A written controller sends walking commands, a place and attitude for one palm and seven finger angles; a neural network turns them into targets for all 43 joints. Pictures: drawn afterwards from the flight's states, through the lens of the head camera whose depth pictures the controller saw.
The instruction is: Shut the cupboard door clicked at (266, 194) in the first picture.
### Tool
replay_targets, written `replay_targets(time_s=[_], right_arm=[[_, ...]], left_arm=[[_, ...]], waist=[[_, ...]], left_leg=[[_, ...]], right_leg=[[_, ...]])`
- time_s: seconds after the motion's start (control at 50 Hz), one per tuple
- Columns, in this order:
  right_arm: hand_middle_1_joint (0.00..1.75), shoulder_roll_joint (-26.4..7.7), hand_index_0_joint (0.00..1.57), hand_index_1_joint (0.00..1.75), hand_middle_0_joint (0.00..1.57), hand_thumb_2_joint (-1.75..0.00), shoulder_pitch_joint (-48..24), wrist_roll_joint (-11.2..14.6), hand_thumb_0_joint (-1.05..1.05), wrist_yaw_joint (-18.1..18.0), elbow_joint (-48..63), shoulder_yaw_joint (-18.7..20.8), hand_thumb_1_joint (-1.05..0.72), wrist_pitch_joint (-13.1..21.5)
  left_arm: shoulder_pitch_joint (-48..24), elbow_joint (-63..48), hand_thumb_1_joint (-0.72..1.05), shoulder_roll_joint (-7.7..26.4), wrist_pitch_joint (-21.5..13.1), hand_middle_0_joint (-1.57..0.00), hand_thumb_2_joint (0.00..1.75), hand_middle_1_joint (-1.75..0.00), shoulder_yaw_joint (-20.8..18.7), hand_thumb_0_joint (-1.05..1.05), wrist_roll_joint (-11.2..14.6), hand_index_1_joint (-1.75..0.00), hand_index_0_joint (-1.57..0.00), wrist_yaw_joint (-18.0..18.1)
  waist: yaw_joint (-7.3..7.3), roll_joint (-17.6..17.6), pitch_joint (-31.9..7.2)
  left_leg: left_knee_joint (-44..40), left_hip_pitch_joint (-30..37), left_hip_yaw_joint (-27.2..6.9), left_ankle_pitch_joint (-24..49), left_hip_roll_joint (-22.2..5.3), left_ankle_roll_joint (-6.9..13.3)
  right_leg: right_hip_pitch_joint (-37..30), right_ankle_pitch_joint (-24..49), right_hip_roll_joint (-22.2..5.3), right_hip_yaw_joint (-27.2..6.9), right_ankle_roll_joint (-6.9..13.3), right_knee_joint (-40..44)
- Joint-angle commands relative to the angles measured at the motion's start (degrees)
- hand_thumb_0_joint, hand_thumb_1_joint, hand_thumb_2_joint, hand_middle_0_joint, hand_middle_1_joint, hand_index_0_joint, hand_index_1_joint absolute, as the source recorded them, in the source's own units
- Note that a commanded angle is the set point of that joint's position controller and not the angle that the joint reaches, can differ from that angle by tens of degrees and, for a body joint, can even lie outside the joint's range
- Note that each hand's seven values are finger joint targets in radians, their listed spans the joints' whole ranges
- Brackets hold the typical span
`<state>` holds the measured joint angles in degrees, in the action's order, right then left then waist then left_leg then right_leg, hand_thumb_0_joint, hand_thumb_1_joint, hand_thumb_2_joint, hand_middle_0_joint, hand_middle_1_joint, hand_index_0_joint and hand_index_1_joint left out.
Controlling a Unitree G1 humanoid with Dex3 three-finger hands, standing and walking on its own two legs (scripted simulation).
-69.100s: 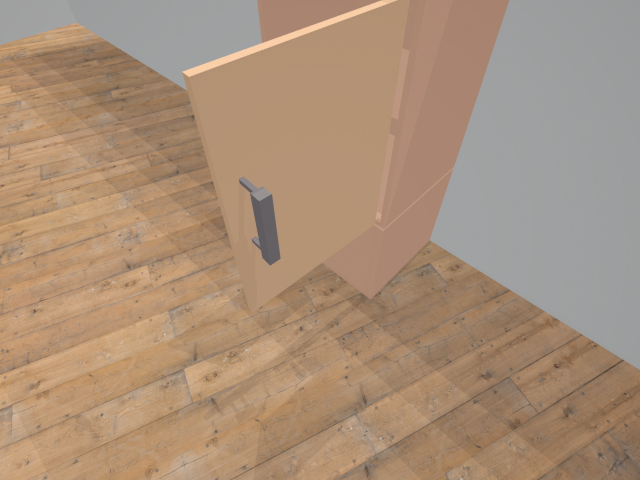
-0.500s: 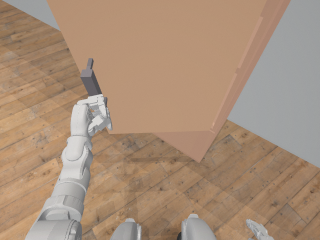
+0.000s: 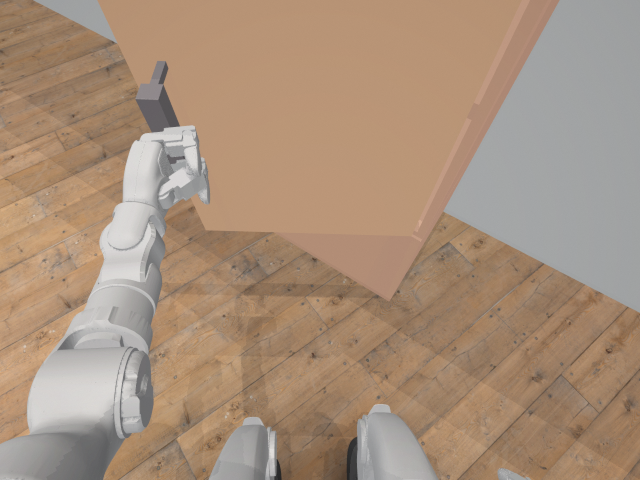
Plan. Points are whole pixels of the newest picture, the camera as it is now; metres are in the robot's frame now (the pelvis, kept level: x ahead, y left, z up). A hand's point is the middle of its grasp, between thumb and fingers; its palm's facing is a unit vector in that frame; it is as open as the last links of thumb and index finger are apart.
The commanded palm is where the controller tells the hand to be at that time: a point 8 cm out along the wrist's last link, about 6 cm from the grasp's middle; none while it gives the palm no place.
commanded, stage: push the door shut along its arc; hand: left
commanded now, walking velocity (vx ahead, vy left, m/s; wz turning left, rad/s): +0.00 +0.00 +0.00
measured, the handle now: (176, 132) +0.55 +0.18 +0.06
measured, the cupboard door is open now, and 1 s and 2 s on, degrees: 32 22 13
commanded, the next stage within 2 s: pull the fist back off the door in 1.26 s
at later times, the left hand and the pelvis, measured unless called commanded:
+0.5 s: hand (229, 139) +0.53 +0.11 +0.07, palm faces -0.25 -0.97 -0.03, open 3.1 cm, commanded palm +0.53 +0.15 +0.07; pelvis +0.00 +0.01 -0.01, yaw -1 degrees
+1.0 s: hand (252, 111) +0.58 +0.08 +0.07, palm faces -0.36 -0.93 -0.03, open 3.1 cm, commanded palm +0.59 +0.11 +0.07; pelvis +0.01 +0.01 -0.02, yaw -3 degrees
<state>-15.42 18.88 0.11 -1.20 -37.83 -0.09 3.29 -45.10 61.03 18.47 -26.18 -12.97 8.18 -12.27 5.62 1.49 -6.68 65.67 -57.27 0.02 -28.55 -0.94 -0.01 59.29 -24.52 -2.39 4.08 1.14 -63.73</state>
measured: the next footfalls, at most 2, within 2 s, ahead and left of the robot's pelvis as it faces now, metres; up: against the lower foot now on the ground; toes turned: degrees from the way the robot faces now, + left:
none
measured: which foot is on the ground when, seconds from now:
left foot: down 0.00-1.00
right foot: down 0.00-1.00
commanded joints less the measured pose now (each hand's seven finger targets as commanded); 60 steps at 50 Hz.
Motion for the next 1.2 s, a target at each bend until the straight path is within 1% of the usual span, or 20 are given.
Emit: replay_targets(time_s=[0.0, 0.06, 0.12, 0.18, 0.3, 0.36, 0.42, 0.46, 0.48, 0.56, 0.68, 0.76, 0.8, 0.88, 0.92, 0.98, 1.06, 1.1, 1.16, 1.18], right_arm=[[0.3, -9.62, 0.2, 0.3, 0.2, -0.9, 7.06, -0.09, 0.0, -0.78, 4.07, 3.05, -0.9, 1.8], [0.3, -9.79, 0.2, 0.3, 0.2, -0.9, 8.05, -0.18, 0.0, -0.52, 4.19, 2.93, -0.9, 1.63], [0.3, -9.89, 0.2, 0.3, 0.2, -0.9, 8.75, -0.37, 0.0, -0.29, 3.93, 2.83, -0.9, 1.48], [0.3, -10.31, 0.2, 0.3, 0.2, -0.9, 9.74, -0.41, 0.0, -0.36, 4.1, 2.57, -0.9, 1.34], [0.3, -10.54, 0.2, 0.3, 0.2, -0.9, 10.91, -0.67, 0.0, 0.1, 3.46, 2.49, -0.9, 1.31], [0.3, -10.91, 0.2, 0.3, 0.2, -0.9, 11.51, -0.64, 0.0, -0.01, 3.25, 2.21, -0.9, 1.03], [0.3, -10.99, 0.2, 0.3, 0.2, -0.9, 12.38, -0.9, 0.0, 0.11, 3.45, 2.08, -0.9, 1.05], [0.3, -10.66, 0.2, 0.3, 0.2, -0.9, 12.67, -1.0, 0.0, 0.39, 3.52, 1.95, -0.9, 0.87], [0.3, -10.61, 0.2, 0.3, 0.2, -0.9, 13.22, -1.15, 0.0, 0.44, 3.61, 1.89, -0.9, 0.93], [0.3, -10.81, 0.2, 0.3, 0.2, -0.9, 13.69, -1.11, 0.0, 0.56, 3.91, 1.58, -0.9, 0.25], [0.3, -10.83, 0.2, 0.3, 0.2, -0.9, 15.22, -1.45, 0.0, 0.82, 4.94, 1.56, -0.9, -0.22], [0.3, -10.79, 0.2, 0.3, 0.2, -0.9, 15.81, -1.3, 0.0, 0.84, 4.54, 1.69, -0.9, -0.82], [0.3, -10.77, 0.2, 0.3, 0.2, -0.9, 16.1, -1.37, 0.0, 0.73, 4.34, 1.8, -0.9, -0.75], [0.3, -10.71, 0.2, 0.3, 0.2, -0.9, 17.15, -1.56, 0.0, 0.59, 3.09, 2.11, -0.9, -0.42], [0.3, -10.91, 0.2, 0.3, 0.2, -0.9, 17.19, -1.62, 0.0, 0.41, 2.11, 2.03, -0.9, -0.34], [0.3, -10.76, 0.2, 0.3, 0.2, -0.9, 17.47, -1.79, 0.0, 0.18, 1.35, 2.0, -0.9, 0.33], [0.3, -11.06, 0.2, 0.3, 0.2, -0.9, 17.17, -1.97, 0.0, -0.16, 0.21, 1.62, -0.9, 0.95], [0.3, -11.16, 0.2, 0.3, 0.2, -0.9, 17.13, -2.06, 0.0, -0.27, -0.05, 1.54, -0.9, 1.46], [0.3, -11.34, 0.2, 0.3, 0.2, -0.9, 17.19, -2.42, 0.0, -0.26, -0.32, 1.46, -0.9, 1.85], [0.3, -11.26, 0.2, 0.3, 0.2, -0.9, 17.37, -2.53, 0.0, -0.22, -0.42, 1.52, -0.9, 2.11]], left_arm=[[-33.61, -10.2, 0.9, 9.03, -3.0, -1.3, 0.9, -1.5, 0.63, 0.0, -0.6, -1.5, -1.3, -1.96], [-33.43, -8.81, 0.9, 10.14, -2.37, -1.3, 0.9, -1.5, -0.06, 0.0, -0.64, -1.5, -1.3, -2.97], [-36.02, -8.41, 0.9, 10.32, -2.27, -1.3, 0.9, -1.5, 0.37, 0.0, -0.9, -1.5, -1.3, -3.63], [-38.28, -7.11, 0.9, 13.02, -1.7, -1.3, 0.9, -1.5, -1.34, 0.0, -0.99, -1.5, -1.3, -3.72], [-43.37, -5.91, 0.9, 13.08, -0.93, -1.3, 0.9, -1.5, 0.21, 0.0, -2.05, -1.5, -1.3, -4.97], [-45.5, -3.66, 0.9, 15.13, 0.56, -1.3, 0.9, -1.5, -1.11, 0.0, -2.03, -1.5, -1.3, -5.41], [-46.26, -4.02, 0.9, 17.97, 0.89, -1.3, 0.9, -1.5, -3.46, 0.0, -2.35, -1.5, -1.3, -5.43], [-47.41, -3.74, 0.9, 16.99, 1.28, -1.3, 0.9, -1.5, -1.99, 0.0, -3.23, -1.5, -1.3, -5.58], [-48.34, -3.94, 0.9, 16.54, 1.25, -1.3, 0.9, -1.5, -1.77, 0.0, -3.12, -1.5, -1.3, -5.65], [-48.81, -0.92, 0.9, 20.38, 3.5, -1.3, 0.9, -1.5, -4.59, 0.0, -3.75, -1.5, -1.3, -5.9], [-47.81, -2.14, 0.9, 24.65, 4.5, -1.3, 0.9, -1.5, -7.83, 0.0, -4.69, -1.5, -1.3, -6.85], [-49.14, -1.1, 0.9, 23.31, 6.34, -1.3, 0.9, -1.5, -5.92, 0.0, -5.23, -1.5, -1.3, -7.92], [-51.3, -2.89, 0.9, 23.1, 6.26, -1.3, 0.9, -1.5, -5.42, 0.0, -5.11, -1.5, -1.3, -8.44], [-54.83, -3.14, 0.9, 19.01, 6.82, -1.3, 0.9, -1.5, -2.28, 0.0, -4.58, -1.5, -1.3, -9.26], [-57.02, -1.76, 0.9, 19.97, 7.37, -1.3, 0.9, -1.5, -2.54, 0.0, -4.55, -1.5, -1.3, -9.39], [-60.28, -1.63, 0.9, 17.36, 7.64, -1.3, 0.9, -1.5, -0.36, 0.0, -4.35, -1.5, -1.3, -9.93], [-63.62, 1.54, 0.9, 18.45, 8.7, -1.3, 0.9, -1.5, -0.18, 0.0, -4.92, -1.5, -1.3, -10.35], [-65.42, 1.77, 0.9, 18.29, 8.54, -1.3, 0.9, -1.5, 0.28, 0.0, -5.1, -1.5, -1.3, -10.61], [-67.45, 2.21, 0.9, 19.05, 9.06, -1.3, 0.9, -1.5, 0.34, 0.0, -5.75, -1.5, -1.3, -10.92], [-68.41, 1.72, 0.9, 17.49, 9.04, -1.3, 0.9, -1.5, 1.35, 0.0, -5.77, -1.5, -1.3, -11.01]], waist=[[5.43, 1.84, -25.85], [5.24, 2.04, -27.52], [5.7, 5.24, -28.14], [6.7, 2.86, -27.05], [8.31, 6.21, -28.91], [9.39, 4.24, -27.26], [8.61, 6.8, -31.2], [9.25, 7.93, -29.98], [9.63, 7.37, -30.65], [10.06, 5.59, -29.86], [8.99, 8.1, -35.21], [10.4, 6.73, -32.69], [10.34, 9.18, -34.99], [12.23, 8.97, -33.71], [12.64, 9.14, -32.84], [14.14, 9.52, -32.36], [15.39, 9.99, -30.82], [15.75, 12.48, -31.94], [16.16, 13.08, -33.11], [16.66, 15.16, -33.69]], left_leg=[[-8.1, 11.62, -2.81, 9.01, 1.18, 1.56], [-7.65, 11.28, -2.81, 9.81, 1.21, 1.65], [-7.22, 13.06, -3.34, 10.81, 1.02, 1.46], [-6.72, 10.54, -3.3, 10.39, 0.98, 1.98], [-5.73, 12.44, -3.88, 10.81, 0.54, 1.75], [-5.22, 10.15, -4.04, 9.98, 0.29, 2.01], [-4.43, 12.1, -4.2, 13.46, 0.21, 1.8], [-4.07, 11.93, -4.23, 14.15, 0.08, 1.73], [-3.7, 12.49, -4.4, 15.24, 0.2, 1.96], [-2.85, 8.53, -3.78, 14.78, -0.01, 2.16], [-1.3, 10.13, -3.44, 21.06, -0.11, 2.02], [-1.18, 8.94, -3.22, 20.34, -0.35, 2.11], [-1.0, 11.54, -3.66, 22.3, -0.46, 1.87], [-0.69, 14.01, -4.31, 23.36, -0.56, 2.0], [-0.39, 12.95, -4.41, 21.97, -0.56, 1.93], [0.13, 13.5, -4.43, 21.63, -0.42, 2.26], [1.23, 10.79, -4.42, 19.13, -0.43, 2.36], [1.69, 12.24, -4.88, 19.67, -0.51, 2.26], [2.7, 11.5, -4.97, 19.68, -0.49, 2.26], [2.71, 13.62, -5.51, 21.14, -0.59, 2.25]], right_leg=[[-12.74, 8.46, 2.43, -3.48, 0.22, 8.03], [-13.48, 8.97, 2.6, -3.58, 0.33, 7.85], [-10.78, 8.66, 2.74, -3.18, 0.52, 7.29], [-11.19, 8.51, 3.06, -3.22, 0.45, 7.26], [-8.1, 7.85, 3.14, -2.98, 0.47, 6.87], [-7.52, 7.07, 3.28, -2.9, 0.36, 6.84], [-7.59, 9.18, 3.4, -2.65, 0.56, 5.67], [-6.46, 9.55, 3.45, -2.53, 0.5, 5.47], [-6.28, 10.2, 3.66, -2.34, 0.57, 5.13], [-8.17, 10.88, 3.86, -2.73, 0.3, 5.16], [-10.03, 16.92, 4.18, -2.66, 0.64, 3.07], [-9.31, 17.08, 4.3, -2.61, 0.21, 3.84], [-8.36, 18.01, 4.32, -2.45, 0.44, 3.31], [-5.24, 17.68, 4.43, -1.82, 0.52, 3.71], [-4.58, 16.45, 4.43, -1.9, 0.45, 4.01], [-2.7, 15.87, 4.53, -1.68, 0.61, 4.14], [-0.87, 13.44, 4.65, -1.65, 0.67, 3.95], [1.23, 12.86, 4.67, -1.41, 0.89, 3.36], [1.82, 12.6, 4.8, -1.08, 1.09, 2.38], [3.6, 13.01, 4.89, -0.78, 1.31, 2.02]])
